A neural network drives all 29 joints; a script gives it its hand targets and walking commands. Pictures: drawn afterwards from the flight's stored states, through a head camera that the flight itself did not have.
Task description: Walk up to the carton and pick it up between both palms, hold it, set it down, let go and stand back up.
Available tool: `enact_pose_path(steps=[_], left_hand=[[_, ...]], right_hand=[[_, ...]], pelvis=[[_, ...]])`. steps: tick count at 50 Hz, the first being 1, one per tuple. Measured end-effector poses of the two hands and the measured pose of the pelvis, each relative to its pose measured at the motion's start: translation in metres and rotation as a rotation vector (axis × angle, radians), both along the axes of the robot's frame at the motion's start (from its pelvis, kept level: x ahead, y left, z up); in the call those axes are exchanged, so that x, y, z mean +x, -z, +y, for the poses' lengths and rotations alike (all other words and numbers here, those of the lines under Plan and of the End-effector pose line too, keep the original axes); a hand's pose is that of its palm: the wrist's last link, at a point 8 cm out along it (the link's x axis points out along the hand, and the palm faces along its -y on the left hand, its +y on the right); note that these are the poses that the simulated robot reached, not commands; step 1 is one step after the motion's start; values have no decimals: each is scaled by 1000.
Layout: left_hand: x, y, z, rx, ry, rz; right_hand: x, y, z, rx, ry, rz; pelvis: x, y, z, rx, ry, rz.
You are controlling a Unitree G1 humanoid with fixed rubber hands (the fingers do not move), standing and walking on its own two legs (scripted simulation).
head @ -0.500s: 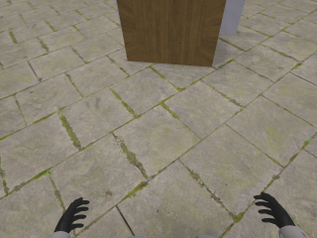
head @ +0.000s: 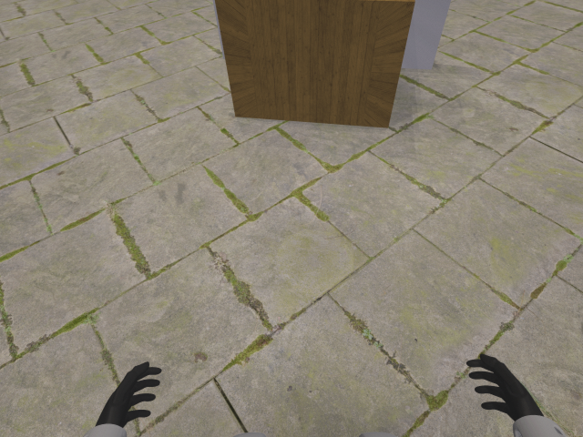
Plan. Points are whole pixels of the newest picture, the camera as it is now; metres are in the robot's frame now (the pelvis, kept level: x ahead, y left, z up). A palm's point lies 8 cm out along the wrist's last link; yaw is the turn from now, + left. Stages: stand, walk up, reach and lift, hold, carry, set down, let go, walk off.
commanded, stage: stand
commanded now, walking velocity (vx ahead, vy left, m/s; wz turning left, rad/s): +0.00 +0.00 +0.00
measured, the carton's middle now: out of the picture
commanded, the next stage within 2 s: walk up in 0.08 s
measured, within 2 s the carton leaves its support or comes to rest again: neither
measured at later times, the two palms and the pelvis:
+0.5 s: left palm (108, 436) +0.14 +0.28 -0.06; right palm out of the picture +0.11 -0.34 -0.07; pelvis +0.01 -0.03 -0.01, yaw -3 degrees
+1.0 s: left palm (122, 359) +0.24 +0.30 -0.08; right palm (502, 299) +0.31 -0.31 -0.05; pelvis +0.15 -0.01 -0.01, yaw -2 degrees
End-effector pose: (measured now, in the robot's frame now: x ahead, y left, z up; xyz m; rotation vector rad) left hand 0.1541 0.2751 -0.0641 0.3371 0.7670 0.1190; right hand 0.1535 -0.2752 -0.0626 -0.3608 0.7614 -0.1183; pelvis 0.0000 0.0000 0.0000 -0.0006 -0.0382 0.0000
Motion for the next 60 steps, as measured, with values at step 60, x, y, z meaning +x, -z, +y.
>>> enact_pose_path(steps=[60], left_hand=[[176, -11, 18, 90, 113, 69]], right_hand=[[143, -1, -36, -6, 11, 91]], pelvis=[[196, -4, -12, -20, 60, -10]])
